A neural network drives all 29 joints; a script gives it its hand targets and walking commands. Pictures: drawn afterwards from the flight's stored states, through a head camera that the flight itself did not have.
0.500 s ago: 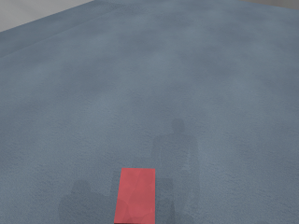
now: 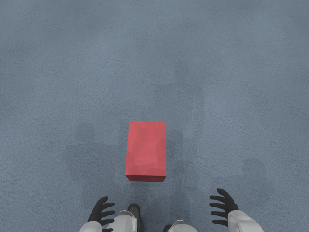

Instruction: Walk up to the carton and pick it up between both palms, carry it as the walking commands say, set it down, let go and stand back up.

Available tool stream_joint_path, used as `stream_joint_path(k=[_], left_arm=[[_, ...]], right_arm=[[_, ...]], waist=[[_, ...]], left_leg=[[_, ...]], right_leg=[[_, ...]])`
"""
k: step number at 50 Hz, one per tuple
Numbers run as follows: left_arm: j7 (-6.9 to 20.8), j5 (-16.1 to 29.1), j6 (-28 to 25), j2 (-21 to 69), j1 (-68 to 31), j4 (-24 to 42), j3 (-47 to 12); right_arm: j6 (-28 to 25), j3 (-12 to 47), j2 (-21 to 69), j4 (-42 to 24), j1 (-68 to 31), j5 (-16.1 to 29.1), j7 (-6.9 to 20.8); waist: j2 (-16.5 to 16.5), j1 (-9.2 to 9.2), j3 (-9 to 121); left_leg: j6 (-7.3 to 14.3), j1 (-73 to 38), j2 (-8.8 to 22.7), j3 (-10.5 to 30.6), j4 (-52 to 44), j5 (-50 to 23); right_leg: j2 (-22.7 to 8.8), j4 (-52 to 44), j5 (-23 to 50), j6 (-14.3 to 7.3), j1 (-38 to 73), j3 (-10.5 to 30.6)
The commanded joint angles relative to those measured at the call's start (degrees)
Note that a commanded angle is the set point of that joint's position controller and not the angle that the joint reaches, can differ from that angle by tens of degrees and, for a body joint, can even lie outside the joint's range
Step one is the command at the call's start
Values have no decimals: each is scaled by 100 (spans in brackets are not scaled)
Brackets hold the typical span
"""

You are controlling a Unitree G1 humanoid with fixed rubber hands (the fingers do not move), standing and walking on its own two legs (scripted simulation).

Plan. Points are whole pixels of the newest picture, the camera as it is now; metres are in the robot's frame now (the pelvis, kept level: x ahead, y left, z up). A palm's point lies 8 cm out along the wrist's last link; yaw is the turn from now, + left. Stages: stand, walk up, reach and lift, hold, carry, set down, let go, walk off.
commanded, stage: reach and lift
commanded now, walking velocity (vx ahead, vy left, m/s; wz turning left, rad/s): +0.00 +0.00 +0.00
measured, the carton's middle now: (147, 152) +0.46 +0.03 -0.62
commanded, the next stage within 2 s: none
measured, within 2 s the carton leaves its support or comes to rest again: neither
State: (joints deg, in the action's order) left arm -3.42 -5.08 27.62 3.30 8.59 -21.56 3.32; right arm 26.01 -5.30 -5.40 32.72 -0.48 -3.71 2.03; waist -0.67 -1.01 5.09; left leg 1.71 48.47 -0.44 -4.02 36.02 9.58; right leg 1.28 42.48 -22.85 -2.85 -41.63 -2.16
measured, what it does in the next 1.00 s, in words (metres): lowers itself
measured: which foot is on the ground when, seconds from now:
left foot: down 0.00-1.00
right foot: down 0.00-1.00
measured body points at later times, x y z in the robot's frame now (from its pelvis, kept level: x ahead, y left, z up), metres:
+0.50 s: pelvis -0.12 +0.04 -0.07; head +0.07 +0.04 +0.34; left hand +0.24 +0.20 -0.18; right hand +0.24 -0.18 -0.18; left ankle +0.06 +0.11 -0.71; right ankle -0.04 -0.08 -0.71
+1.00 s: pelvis -0.16 +0.05 -0.11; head +0.17 +0.05 +0.19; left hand +0.40 +0.22 -0.21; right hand +0.39 -0.18 -0.21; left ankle +0.06 +0.11 -0.71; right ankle -0.04 -0.08 -0.71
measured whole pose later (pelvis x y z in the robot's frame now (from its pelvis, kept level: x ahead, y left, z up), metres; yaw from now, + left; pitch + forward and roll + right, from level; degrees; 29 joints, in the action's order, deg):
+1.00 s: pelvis -0.16 +0.05 -0.11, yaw -2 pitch +19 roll -4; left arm -12.1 13.0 28.2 -22.4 -81.2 -49.4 2.4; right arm 23.6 -8.4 -25.8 56.0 -81.7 12.9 -4.3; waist 3.2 0.5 -31.0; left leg 3.4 77.4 -1.0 -1.4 64.3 9.2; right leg 1.2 71.6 -21.1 -0.1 -70.0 -4.1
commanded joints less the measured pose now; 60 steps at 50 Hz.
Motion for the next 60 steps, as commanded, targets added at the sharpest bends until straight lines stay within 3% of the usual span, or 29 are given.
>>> stream_joint_path(k=[1,2,5,6,7,8,12,14,15,16,18,20,22,24,28,29,31,34,37,41,44,45,47,50,51,54,57,59,60], left_arm=[[-77,-95,-538,-863,-754,1220,650],[-53,-19,-671,-641,-879,1362,518],[30,76,-429,-840,-1347,1020,670],[62,191,-306,-996,-1718,1231,618],[87,121,-171,-1093,-1533,1304,760],[66,413,-25,-749,-1768,1105,445],[31,466,662,-1009,-2719,934,399],[-56,585,797,-916,-3179,931,312],[-78,683,839,-774,-3458,615,69],[-147,646,888,-909,-3503,452,193],[-209,653,723,-1120,-4988,658,171],[-312,618,684,-1063,-5468,122,222],[-440,667,559,-1187,-5991,-316,396],[-628,393,462,-1356,-6007,-425,789],[-803,785,366,-1702,-8127,-1002,567],[-834,805,310,-1856,-8202,-1064,644],[-885,922,269,-1986,-8392,-1523,541],[-892,1038,178,-2063,-8593,-2511,431],[-973,1070,-196,-2490,-9483,-2288,511],[-894,1322,-433,-2759,-9981,-2143,320],[-853,1537,-366,-3122,-10816,-2295,214],[-894,1641,-360,-3232,-11468,-2029,95],[-875,1797,-268,-3152,-11505,-1783,-12],[-859,1937,-75,-3648,-12596,-916,-1],[-881,1821,62,-3286,-11257,-1277,-79],[-762,1693,-226,-3549,-12292,-1346,128],[-864,1267,-265,-3668,-11307,-692,534],[-812,1398,-312,-3572,-11424,-909,536],[-748,1387,-379,-3523,-10895,-896,516]], right_arm=[[-632,-357,-840,-984,-537,-35,15],[-767,-323,-725,-1171,-835,217,48],[-620,-304,-972,-1529,-1935,289,5],[-458,-342,-900,-1477,-1738,282,-7],[-294,-361,-935,-1681,-1774,279,-43],[-194,-274,-1030,-1677,-1914,361,-39],[426,-260,-1058,-1364,-2265,308,153],[493,-454,-1287,-1422,-2834,281,170],[461,-576,-1322,-1025,-2831,208,136],[518,-398,-1189,-876,-3030,192,184],[379,-714,-1343,-284,-3742,264,141],[286,-485,-1325,79,-4613,457,157],[130,-704,-1516,261,-5144,367,152],[-22,-713,-1792,52,-5550,443,60],[-141,-709,-2094,393,-7364,620,-146],[-144,-674,-2249,520,-7512,553,-254],[-170,-775,-2280,1138,-7821,790,-389],[-164,-388,-2280,1431,-8158,801,-473],[-473,-443,-2401,1733,-8764,1047,-513],[-692,-629,-2768,1517,-9243,1137,-677],[-636,-598,-3219,1643,-9981,1160,-664],[-613,-506,-3121,1834,-10361,1448,-615],[-548,-355,-3205,1483,-10501,1655,-631],[-379,-356,-3228,731,-11519,1911,-650],[-304,-305,-3074,411,-10402,1831,-667],[-416,-537,-2979,781,-10921,1672,-654],[-486,-983,-3354,-154,-10240,1465,-685],[-562,-1133,-3535,-69,-10436,1275,-709],[-576,-949,-3323,-16,-9984,1261,-695]], waist=[[-458,-42,2872],[-56,89,3277],[-17,462,3550],[-294,24,3629],[-278,333,3717],[-264,87,3871],[-89,210,2663],[3,-5,2719],[194,-402,2493],[73,-89,2434],[375,-410,1971],[508,-144,1779],[24,-380,1896],[218,143,2579],[105,-132,4056],[-174,-12,3956],[411,-23,3988],[-170,127,3767],[-31,205,4144],[129,-294,5590],[303,-448,5994],[565,-251,6125],[478,-466,6987],[398,-290,8843],[290,-541,9062],[391,-40,7640],[815,-1,9386],[797,-272,9244],[511,-127,9145]], left_leg=[[91,-3255,78,931,1055,-2717],[215,-3637,126,952,1188,-3260],[-11,-2882,-56,535,1416,-2001],[-29,-2612,-31,485,1631,-1528],[-4,-2589,-30,402,1644,-1279],[18,-2730,16,423,1707,-1161],[-9,-2813,86,606,1571,912],[-42,-3160,115,875,1625,1126],[-39,-3530,193,1230,1334,1553],[-48,-3307,72,1115,1384,1786],[-117,-3145,160,1227,1420,2314],[-83,-2951,64,1079,1527,2533],[-51,-3003,113,1475,1432,2671],[-123,-3169,70,1273,1770,2046],[-126,-3111,62,1336,1879,2450],[-143,-2958,-11,1332,1906,2425],[-300,-2726,33,1286,1932,2376],[-154,-2310,-5,1282,2050,2648],[-195,-2181,40,1451,2028,2319],[-264,-2483,2,1321,2228,1771],[-252,-3187,62,1576,2152,2670],[-342,-3243,25,1631,2141,2675],[-274,-3355,7,1409,2388,1847],[-174,-4050,-23,1387,2558,1594],[-126,-4471,66,1382,2553,839],[-76,-3903,156,1748,2652,1459],[-167,-5232,86,1883,2804,-55],[-150,-5112,204,2019,3060,-652],[-130,-5078,147,1970,3013,-1040]], right_leg=[[-352,-143,4184,417,-824,725],[-365,-3,3594,463,-1361,559],[-230,248,2750,187,-784,502],[-194,456,2648,93,-698,445],[-221,415,2349,61,-500,618],[-170,560,1752,17,-879,320],[-173,366,-680,-115,-1807,208],[-55,651,-625,-142,-1945,202],[-119,685,-534,-85,-2180,62],[-157,683,-627,-92,-1920,193],[-174,797,-758,-67,-2251,180],[-166,819,-1094,-44,-2334,177],[-111,1096,-874,74,-2637,41],[-172,1144,-608,80,-2326,270],[-119,1494,-638,223,-2106,235],[-79,1498,-719,261,-2085,163],[-101,1566,-694,141,-2333,203],[-43,1487,-1117,208,-2410,138],[27,1668,-713,166,-2515,112],[60,1624,-472,240,-2294,50],[28,1598,-1036,278,-3003,-119],[20,1762,-817,210,-3258,-160],[126,1784,-439,83,-2611,-10],[125,1924,-289,131,-2143,-25],[142,1703,0,146,-2060,-160],[29,1914,-670,178,-3696,-50],[234,1893,209,151,-3308,-97],[205,2090,146,108,-3894,-88],[240,1959,426,103,-3446,-120]])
